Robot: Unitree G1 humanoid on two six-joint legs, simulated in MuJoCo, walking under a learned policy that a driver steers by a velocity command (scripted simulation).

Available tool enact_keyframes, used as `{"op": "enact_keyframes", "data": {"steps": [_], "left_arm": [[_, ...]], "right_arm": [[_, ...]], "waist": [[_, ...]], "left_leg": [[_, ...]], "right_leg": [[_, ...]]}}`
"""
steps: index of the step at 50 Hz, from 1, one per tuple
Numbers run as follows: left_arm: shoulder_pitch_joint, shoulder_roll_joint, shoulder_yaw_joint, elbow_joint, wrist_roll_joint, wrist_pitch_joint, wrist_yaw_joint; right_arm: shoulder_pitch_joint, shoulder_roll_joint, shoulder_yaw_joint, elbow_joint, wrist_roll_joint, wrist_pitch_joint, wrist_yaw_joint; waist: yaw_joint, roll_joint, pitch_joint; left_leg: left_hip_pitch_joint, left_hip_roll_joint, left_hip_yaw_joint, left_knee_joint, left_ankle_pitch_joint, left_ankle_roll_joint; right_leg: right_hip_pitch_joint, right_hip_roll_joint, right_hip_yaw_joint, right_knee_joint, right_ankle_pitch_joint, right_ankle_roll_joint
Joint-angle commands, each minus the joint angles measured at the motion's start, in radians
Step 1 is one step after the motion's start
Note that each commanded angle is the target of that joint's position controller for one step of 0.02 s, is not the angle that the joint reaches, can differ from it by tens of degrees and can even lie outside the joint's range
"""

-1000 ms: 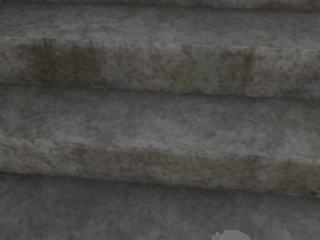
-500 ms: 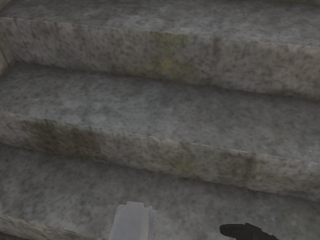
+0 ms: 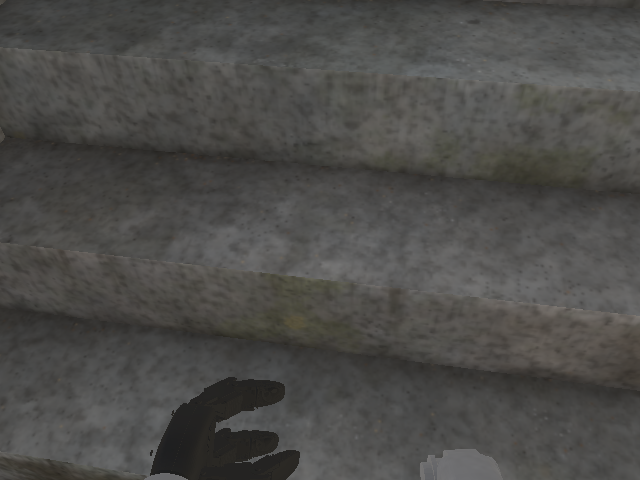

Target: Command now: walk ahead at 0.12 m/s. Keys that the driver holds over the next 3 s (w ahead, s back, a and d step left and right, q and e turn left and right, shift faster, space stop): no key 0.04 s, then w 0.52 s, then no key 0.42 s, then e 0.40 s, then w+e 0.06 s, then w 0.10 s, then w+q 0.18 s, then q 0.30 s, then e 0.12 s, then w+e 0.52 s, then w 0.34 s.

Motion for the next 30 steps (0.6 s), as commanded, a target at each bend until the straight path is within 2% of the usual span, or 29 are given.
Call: {"op": "enact_keyframes", "data": {"steps": [1,2,3,4,5,6,7,8,9,10,11,12,13,14,16,17,18,19,20,21,22,23,24,25,26,27,28,29,30], "left_arm": [[-0.049,0.123,0.017,-0.019,0.007,0.044,-0.052],[0.028,0.122,0.018,0.035,0.014,0.043,-0.05],[0.295,0.024,0.025,0.153,0.004,-0.028,0.047],[0.361,0.031,0.024,0.19,-0.033,-0.07,0.072],[0.377,0.108,0.056,0.198,-0.008,-0.072,0.091],[0.421,0.235,0.103,0.244,0.019,-0.044,0.115],[0.418,0.32,0.148,0.259,0.017,-0.015,0.12],[0.294,0.321,0.157,0.254,0.018,-0.028,0.101],[0.243,0.268,0.152,0.284,0.013,-0.053,0.088],[0.259,0.191,0.141,0.345,0.007,-0.077,0.079],[0.298,0.101,0.121,0.401,0.01,-0.097,0.074],[0.318,0.05,0.108,0.43,0.018,-0.106,0.068],[0.342,0.036,0.106,0.447,0.016,-0.121,0.063],[0.374,0.058,0.112,0.464,0.005,-0.133,0.063],[0.391,0.111,0.125,0.448,0.002,-0.156,0.059],[0.405,0.113,0.124,0.443,-0.009,-0.164,0.072],[0.468,0.121,0.13,0.448,-0.008,-0.172,0.078],[0.512,0.127,0.135,0.442,-0.009,-0.179,0.084],[0.564,0.15,0.145,0.452,-0.005,-0.192,0.082],[0.72,0.069,0.091,0.525,0.114,-0.149,0.018],[0.807,0.056,0.081,0.565,0.143,-0.13,-0.016],[0.803,0.05,0.075,0.581,0.156,-0.114,-0.026],[0.676,0.182,0.141,0.47,0.015,-0.167,0.036],[0.624,0.149,0.123,0.473,-0.002,-0.187,0.061],[0.647,0.131,0.12,0.491,-0.018,-0.184,0.082],[0.8,0.071,0.072,0.595,0.138,-0.153,-0.002],[0.761,0.096,0.086,0.587,0.111,-0.134,-0.062],[0.646,0.156,0.131,0.49,-0.06,-0.152,0.057],[0.63,0.188,0.122,0.465,-0.072,-0.169,0.094]], "right_arm": [[-0.083,-0.203,-0.03,-0.112,0.058,-0.041,0.036],[-0.044,-0.226,-0.037,-0.115,0.077,-0.062,0.033],[0.005,-0.239,-0.081,-0.101,0.151,-0.074,-0.088],[0.027,-0.245,-0.076,-0.101,0.163,-0.083,-0.126],[0.004,-0.196,-0.071,-0.128,0.138,-0.083,-0.135],[-0.047,-0.122,-0.066,-0.183,0.126,-0.07,-0.098],[-0.212,-0.129,-0.083,-0.243,0.075,-0.044,-0.064],[-0.265,-0.018,-0.062,-0.336,0.017,-0.038,-0.043],[-0.286,0.071,-0.032,-0.386,0.014,-0.032,-0.048],[-0.319,0.106,-0.014,-0.425,0.021,-0.03,-0.061],[-0.281,0.123,-0.002,-0.436,0.03,-0.029,-0.073],[-0.233,0.129,0.005,-0.422,0.054,-0.017,-0.086],[-0.216,0.12,0.007,-0.428,0.061,-0.015,-0.088],[-0.227,0.119,0.012,-0.441,0.056,-0.012,-0.093],[-0.254,0.063,0.002,-0.435,0.06,-0.001,-0.103],[-0.323,0.055,0.003,-0.46,0.063,0.007,-0.106],[-0.31,0.066,-0.001,-0.435,0.077,0.011,-0.113],[-0.34,0.068,-0.003,-0.452,0.077,0.012,-0.118],[-0.409,0.083,0.0,-0.48,0.066,0.013,-0.124],[-0.451,0.025,0.039,-0.426,0.068,0.041,-0.067],[-0.483,0.035,0.042,-0.433,0.064,0.037,-0.047],[-0.512,0.046,0.055,-0.444,0.061,0.02,-0.035],[-0.676,0.165,0.051,-0.581,0.082,-0.014,-0.081],[-0.766,0.124,0.052,-0.625,0.078,-0.015,-0.096],[-0.821,0.126,0.061,-0.685,0.08,0.007,-0.097],[-0.857,0.026,0.07,-0.63,0.078,0.065,-0.061],[-0.975,0.053,0.087,-0.686,0.041,0.113,-0.036],[-0.725,0.136,0.082,-0.656,0.085,0.077,-0.065],[-0.577,0.136,0.076,-0.564,0.128,0.042,-0.075]], "waist": [[0.114,0.089,-0.135],[0.109,0.075,-0.155],[0.087,0.014,-0.217],[0.124,0.041,-0.242],[0.131,0.023,-0.249],[0.124,-0.223,-0.192],[0.173,-0.348,-0.12],[0.094,-0.256,-0.022],[0.02,-0.178,0.108],[-0.007,-0.139,0.195],[-0.046,-0.094,0.222],[-0.062,-0.071,0.223],[-0.066,-0.06,0.218],[-0.078,-0.044,0.222],[-0.067,0.0,0.208],[-0.052,-0.014,0.209],[-0.023,-0.066,0.164],[-0.011,-0.069,0.168],[0.022,-0.097,0.178],[0.124,-0.232,0.059],[0.131,-0.171,0.144],[0.113,-0.106,0.153],[0.079,-0.107,0.259],[0.069,-0.045,0.306],[0.069,-0.053,0.31],[0.1,-0.165,0.038],[0.083,-0.18,0.119],[0.075,-0.161,0.208],[0.035,-0.151,0.094]], "left_leg": [[-0.098,0.214,-0.075,-0.164,1.121,0.244],[0.112,0.265,-0.07,-0.086,1.411,0.265],[0.258,0.211,0.024,0.071,1.585,0.174],[0.246,0.197,0.009,0.215,1.58,0.141],[0.163,0.188,-0.043,0.393,1.376,0.105],[-0.2,0.056,-0.019,0.673,0.857,0.086],[-0.419,-0.062,-0.117,1.188,0.131,0.077],[-0.609,-0.07,-0.234,1.582,0.068,0.055],[-0.734,-0.055,-0.251,1.694,0.095,0.057],[-0.831,-0.04,-0.249,1.739,0.099,0.063],[-0.862,-0.031,-0.262,1.748,0.09,0.064],[-0.866,-0.048,-0.266,1.767,0.079,0.059],[-0.884,-0.042,-0.253,1.746,0.076,0.051],[-0.905,-0.02,-0.253,1.677,0.099,0.04],[-0.898,-0.003,-0.18,1.601,0.173,0.013],[-0.896,0.026,-0.153,1.548,0.17,0.0],[-0.943,0.013,-0.098,1.726,0.139,0.003],[-1.021,0.048,-0.119,1.771,0.114,0.002],[-1.135,0.05,-0.109,1.849,0.055,0.01],[-1.42,-0.022,-0.312,2.029,0.012,0.138],[-1.627,-0.028,-0.358,2.095,-0.009,0.202],[-1.699,-0.008,-0.327,2.07,-0.034,0.237],[-1.519,0.038,-0.112,1.97,-0.219,0.093],[-1.411,0.088,-0.084,1.84,-0.245,0.042],[-1.263,0.126,-0.053,1.667,-0.219,0.024],[-1.299,0.161,-0.095,1.575,0.042,0.183],[-1.048,0.142,-0.042,1.356,-0.171,0.204],[-0.729,0.109,0.13,1.179,-0.266,0.133],[-0.386,0.039,0.14,1.063,-0.29,0.119]], "right_leg": [[0.484,0.046,-0.174,-0.265,-0.068,0.06],[0.463,0.056,-0.16,-0.382,-0.023,0.087],[0.716,0.112,-0.29,-0.511,-0.262,0.052],[0.883,0.14,-0.22,-0.736,-0.168,0.055],[0.972,0.073,0.041,-0.804,-0.208,0.016],[1.05,-0.09,0.536,-1.091,-0.535,-0.102],[0.996,-0.174,0.927,-1.475,-0.79,-0.191],[0.935,-0.187,0.934,-1.531,-0.766,-0.144],[0.832,-0.193,0.798,-1.45,-0.714,-0.08],[0.769,-0.182,0.65,-1.38,-0.618,-0.025],[0.757,-0.156,0.518,-1.364,-0.485,0.018],[0.779,-0.136,0.416,-1.348,-0.361,0.04],[0.808,-0.13,0.356,-1.38,-0.254,0.035],[0.835,-0.126,0.305,-1.386,-0.166,0.036],[0.859,-0.141,0.246,-1.424,-0.067,-0.002],[0.871,-0.15,0.252,-1.462,-0.04,-0.021],[0.947,-0.179,0.274,-1.478,0.01,-0.071],[1.036,-0.196,0.307,-1.503,-0.013,-0.078],[1.138,-0.214,0.332,-1.526,-0.029,-0.086],[1.334,-0.233,0.394,-1.431,0.013,-0.125],[1.485,-0.279,0.405,-1.422,0.045,-0.121],[1.516,-0.291,0.362,-1.429,0.051,-0.099],[1.374,-0.3,0.292,-1.614,-0.054,-0.043],[1.224,-0.257,0.275,-1.678,-0.079,-0.026],[1.119,-0.235,0.234,-1.788,-0.094,-0.009],[1.177,-0.246,0.22,-1.697,-0.006,-0.021],[0.974,-0.258,0.125,-1.881,0.139,-0.038],[1.033,-0.196,0.043,-1.984,0.342,-0.05],[0.978,-0.181,-0.02,-1.812,0.935,-0.047]]}}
